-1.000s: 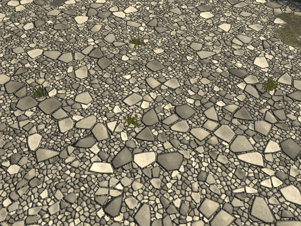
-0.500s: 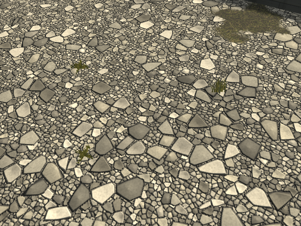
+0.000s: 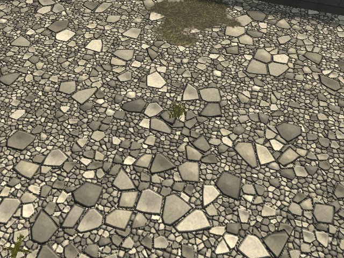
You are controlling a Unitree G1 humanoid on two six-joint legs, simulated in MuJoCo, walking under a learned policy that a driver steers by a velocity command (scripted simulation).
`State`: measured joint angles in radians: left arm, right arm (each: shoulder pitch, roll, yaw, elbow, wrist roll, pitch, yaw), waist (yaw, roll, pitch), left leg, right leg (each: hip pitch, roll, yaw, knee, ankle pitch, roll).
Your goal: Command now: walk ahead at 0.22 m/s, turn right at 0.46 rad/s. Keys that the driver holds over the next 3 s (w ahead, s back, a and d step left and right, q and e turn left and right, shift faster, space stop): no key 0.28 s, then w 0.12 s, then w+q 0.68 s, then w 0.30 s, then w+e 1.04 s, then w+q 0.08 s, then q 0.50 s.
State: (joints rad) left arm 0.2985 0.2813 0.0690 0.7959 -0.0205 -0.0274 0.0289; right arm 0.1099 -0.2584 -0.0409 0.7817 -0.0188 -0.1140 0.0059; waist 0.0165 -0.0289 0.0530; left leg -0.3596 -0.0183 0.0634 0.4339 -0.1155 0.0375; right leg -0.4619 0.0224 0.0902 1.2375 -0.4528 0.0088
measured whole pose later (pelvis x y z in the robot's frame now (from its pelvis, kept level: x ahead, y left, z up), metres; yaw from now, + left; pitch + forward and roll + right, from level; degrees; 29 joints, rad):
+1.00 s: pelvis +0.30 +0.06 +0.01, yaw +12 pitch +3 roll -2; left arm 0.12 0.28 0.07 0.72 0.01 -0.11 0.00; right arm 0.38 -0.23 -0.04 0.84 0.01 -0.07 0.01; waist -0.05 -0.03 -0.01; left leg -0.17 -0.06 -0.05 0.34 -0.23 0.09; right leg -0.65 -0.06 0.04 0.93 -0.14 0.00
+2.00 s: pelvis +0.82 +0.23 +0.01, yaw +5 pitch +1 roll +2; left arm 0.22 0.32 0.08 0.71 -0.03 -0.03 0.00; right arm 0.30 -0.26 -0.07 0.79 -0.01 -0.10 0.01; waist -0.04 -0.05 0.02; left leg -0.13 -0.02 0.12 0.31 -0.20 0.03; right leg -0.67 -0.09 0.07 1.07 -0.21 0.01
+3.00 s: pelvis +1.28 +0.15 +0.00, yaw -2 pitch +3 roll -1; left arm 0.13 0.29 0.03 0.69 0.01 0.00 0.03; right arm 0.19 -0.30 -0.06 0.65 0.00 0.00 0.00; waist -0.02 0.00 0.06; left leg -0.43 -0.10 -0.09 0.45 -0.07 0.07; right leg -0.54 0.01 0.10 0.94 -0.41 0.06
